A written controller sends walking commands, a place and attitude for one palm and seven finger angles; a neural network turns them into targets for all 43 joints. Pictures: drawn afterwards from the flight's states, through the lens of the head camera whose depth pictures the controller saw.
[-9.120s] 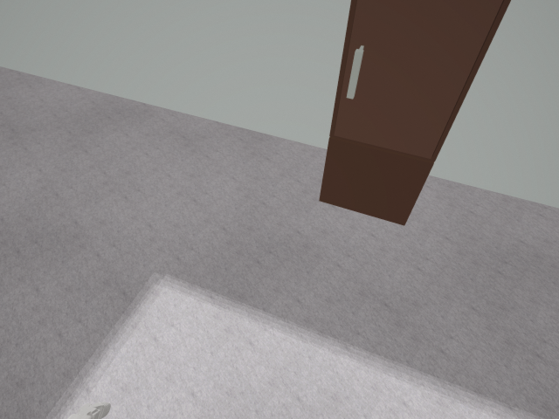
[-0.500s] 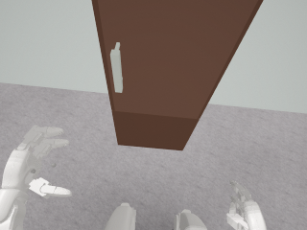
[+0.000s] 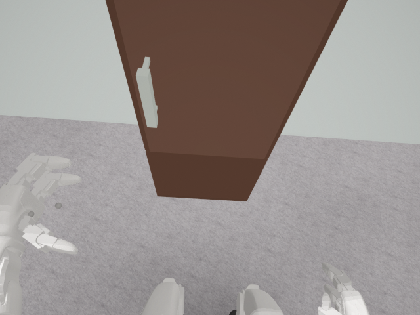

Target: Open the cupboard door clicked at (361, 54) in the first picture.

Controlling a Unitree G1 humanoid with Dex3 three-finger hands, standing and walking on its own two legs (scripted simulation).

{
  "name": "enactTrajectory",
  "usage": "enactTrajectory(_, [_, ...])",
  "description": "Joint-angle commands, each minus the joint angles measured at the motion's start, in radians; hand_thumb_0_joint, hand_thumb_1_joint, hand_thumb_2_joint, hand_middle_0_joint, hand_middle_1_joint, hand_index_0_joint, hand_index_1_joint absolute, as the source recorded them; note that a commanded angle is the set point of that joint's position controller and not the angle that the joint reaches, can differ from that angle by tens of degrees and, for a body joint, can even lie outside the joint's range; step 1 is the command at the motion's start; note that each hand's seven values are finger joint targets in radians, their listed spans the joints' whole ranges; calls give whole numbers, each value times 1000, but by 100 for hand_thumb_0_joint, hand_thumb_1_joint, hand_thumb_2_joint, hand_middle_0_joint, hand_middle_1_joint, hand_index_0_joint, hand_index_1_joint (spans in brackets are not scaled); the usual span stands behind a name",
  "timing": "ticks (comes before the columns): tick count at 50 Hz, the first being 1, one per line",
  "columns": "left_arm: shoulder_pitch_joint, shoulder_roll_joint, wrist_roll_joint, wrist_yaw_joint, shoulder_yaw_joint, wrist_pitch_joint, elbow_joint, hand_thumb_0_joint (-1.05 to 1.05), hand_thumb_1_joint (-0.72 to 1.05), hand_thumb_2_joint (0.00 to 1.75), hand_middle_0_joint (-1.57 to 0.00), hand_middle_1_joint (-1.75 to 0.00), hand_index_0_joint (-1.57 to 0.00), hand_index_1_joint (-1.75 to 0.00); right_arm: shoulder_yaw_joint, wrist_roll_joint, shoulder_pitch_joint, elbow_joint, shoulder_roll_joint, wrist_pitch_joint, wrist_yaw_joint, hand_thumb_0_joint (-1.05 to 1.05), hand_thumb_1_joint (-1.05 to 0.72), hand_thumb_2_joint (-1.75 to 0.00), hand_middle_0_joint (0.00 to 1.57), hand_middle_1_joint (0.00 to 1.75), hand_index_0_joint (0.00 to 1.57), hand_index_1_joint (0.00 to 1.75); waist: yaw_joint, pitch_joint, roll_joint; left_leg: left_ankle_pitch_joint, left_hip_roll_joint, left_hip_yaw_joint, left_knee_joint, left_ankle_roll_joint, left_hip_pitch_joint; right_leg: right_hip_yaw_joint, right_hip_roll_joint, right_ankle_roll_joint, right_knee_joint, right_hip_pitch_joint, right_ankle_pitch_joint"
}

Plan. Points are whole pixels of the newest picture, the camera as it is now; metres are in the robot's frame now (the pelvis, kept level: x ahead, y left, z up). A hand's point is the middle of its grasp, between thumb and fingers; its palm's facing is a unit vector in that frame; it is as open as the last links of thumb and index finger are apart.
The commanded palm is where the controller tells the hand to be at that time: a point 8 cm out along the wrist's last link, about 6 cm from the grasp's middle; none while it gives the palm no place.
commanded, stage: raise the hand with hooked fingers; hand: left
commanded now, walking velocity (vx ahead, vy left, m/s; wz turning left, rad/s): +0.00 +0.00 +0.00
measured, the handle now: (149, 94) +0.57 +0.17 +0.03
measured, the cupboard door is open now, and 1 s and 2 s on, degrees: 0 0 0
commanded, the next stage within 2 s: move the hooked fingers beside the handle in 0.32 s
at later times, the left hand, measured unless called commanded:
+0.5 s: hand (66, 205) +0.29 +0.26 +0.04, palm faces +0.03 -1.00 -0.05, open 14.0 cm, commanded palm +0.28 +0.31 +0.04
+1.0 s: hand (89, 163) +0.37 +0.25 +0.03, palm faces +0.01 -1.00 -0.02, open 14.0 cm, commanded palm +0.35 +0.30 +0.04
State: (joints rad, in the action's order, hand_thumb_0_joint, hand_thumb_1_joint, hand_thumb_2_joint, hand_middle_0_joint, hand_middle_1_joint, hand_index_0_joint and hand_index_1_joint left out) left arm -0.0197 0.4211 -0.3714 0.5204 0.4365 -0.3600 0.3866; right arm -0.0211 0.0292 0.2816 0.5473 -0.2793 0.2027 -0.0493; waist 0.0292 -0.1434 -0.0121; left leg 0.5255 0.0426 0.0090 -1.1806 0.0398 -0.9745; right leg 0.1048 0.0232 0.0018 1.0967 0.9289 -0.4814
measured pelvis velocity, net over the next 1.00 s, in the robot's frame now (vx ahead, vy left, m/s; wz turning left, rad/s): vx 0.00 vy -0.01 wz -0.01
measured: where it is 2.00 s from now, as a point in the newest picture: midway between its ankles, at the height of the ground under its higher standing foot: outside the picture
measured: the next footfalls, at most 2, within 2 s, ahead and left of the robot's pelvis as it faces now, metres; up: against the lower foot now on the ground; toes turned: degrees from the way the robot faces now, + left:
none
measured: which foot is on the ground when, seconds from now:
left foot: down 0.00-1.00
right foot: down 0.00-1.00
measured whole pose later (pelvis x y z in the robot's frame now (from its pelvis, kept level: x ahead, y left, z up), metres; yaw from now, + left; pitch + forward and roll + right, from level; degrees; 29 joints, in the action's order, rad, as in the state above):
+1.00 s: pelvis +0.00 -0.01 +0.00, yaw -1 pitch +20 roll -3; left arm 0.33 0.45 -0.27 0.46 0.44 -0.39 0.69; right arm -0.03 0.03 0.30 0.59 -0.27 0.12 -0.05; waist 0.07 -0.14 -0.01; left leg 0.52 0.05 0.02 -1.19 0.03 -1.02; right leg 0.09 0.01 -0.01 1.12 0.99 -0.48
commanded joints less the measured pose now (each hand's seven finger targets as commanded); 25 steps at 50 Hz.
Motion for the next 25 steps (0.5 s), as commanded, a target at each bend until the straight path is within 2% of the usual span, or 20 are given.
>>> enactTrajectory(1, [101, 229, -22, -8, 99, -77, -185, 0, -50, 30, -30, -120, -30, -120, 76, 8, 3, -138, -163, 42, -5, 0, -90, -90, 20, 30, 20, 30, -22, -284, -92, -324, -29, -63, 195, -30, 245, -35, -47, -31, -112, -133, 166])
enactTrajectory(3, [118, 235, -22, -17, 104, -90, -205, 0, -50, 30, -30, -120, -30, -120, 75, 8, 0, -138, -161, 40, -6, 0, -90, -90, 20, 30, 20, 30, -23, -286, -114, -303, -31, -62, 200, -29, 245, -37, -44, -32, -114, -136, 155])
enactTrajectory(4, [123, 251, -24, -21, 117, -95, -209, 0, -50, 30, -30, -120, -30, -120, 74, 5, 1, -138, -161, 40, -8, 0, -90, -90, 20, 30, 20, 30, -23, -297, -97, -312, -32, -61, 191, -25, 234, -42, -47, -34, -111, -150, 164])
enactTrajectory(6, [114, 240, -18, -20, 103, -98, -207, 0, -50, 30, -30, -120, -30, -120, 74, 9, 2, -140, -159, 37, -8, 0, -90, -90, 20, 30, 20, 30, -22, -304, -114, -316, -30, -60, 197, -26, 248, -43, -44, -32, -113, -150, 167])
enactTrajectory(8, [105, 227, -19, -18, 94, -96, -199, 0, -50, 30, -30, -120, -30, -120, 74, 10, 3, -137, -157, 34, -10, 0, -90, -90, 20, 30, 20, 30, -16, -303, -98, -314, -31, -52, 190, -22, 241, -48, -44, -27, -119, -159, 181])
enactTrajectory(10, [117, 228, -22, -11, 92, -94, -200, 0, -50, 30, -30, -120, -30, -120, 72, 9, 2, -134, -156, 34, -11, 0, -90, -90, 20, 30, 20, 30, -15, -305, -113, -322, -31, -49, 183, -21, 240, -51, -44, -28, -117, -161, 194])
enactTrajectory(14, [122, 228, -24, -8, 93, -89, -182, 0, -50, 30, -30, -120, -30, -120, 71, 9, 2, -136, -156, 32, -15, 0, -90, -90, 20, 30, 20, 30, -11, -289, -86, -303, -33, -49, 178, -17, 219, -53, -46, -29, -118, -161, 183])
enactTrajectory(18, [125, 221, -22, -3, 85, -86, -172, 0, -50, 30, -30, -120, -30, -120, 69, 12, -3, -139, -156, 30, -16, 0, -90, -90, 20, 30, 20, 30, -12, -281, -88, -285, -33, -48, 181, -18, 215, -54, -43, -27, -122, -159, 174])
enactTrajectory(21, [123, 232, -21, -3, 95, -88, -177, 0, -50, 30, -30, -120, -30, -120, 68, 10, -6, -141, -154, 30, -15, 0, -90, -90, 20, 30, 20, 30, -18, -300, -89, -296, -33, -47, 177, -17, 216, -57, -43, -27, -116, -173, 186])
enactTrajectory(22, [160, 221, -22, -4, 84, -88, -168, 0, -50, 30, -30, -120, -30, -120, 67, 10, -6, -135, -153, 28, -17, 0, -90, -90, 20, 30, 20, 30, -3, -288, -74, -288, -33, -46, 170, -15, 208, -58, -43, -24, -118, -161, 187])
enactTrajectory(23, [192, 239, -16, -7, 96, -88, -150, 0, -50, 30, -30, -120, -30, -120, 68, 11, 0, -127, -158, 26, -21, 0, -90, -90, 20, 30, 20, 30, 1, -281, -66, -278, -31, -48, 166, -15, 199, -57, -44, -24, -115, -145, 175])
enactTrajectory(25, [305, 245, -7, -4, 82, -90, -117, 0, -50, 30, -30, -120, -30, -120, 62, 9, 0, -112, -159, 26, -27, 0, -90, -90, 20, 30, 20, 30, 18, -269, -84, -234, -30, -46, 150, -14, 179, -69, -44, -25, -113, -117, 136])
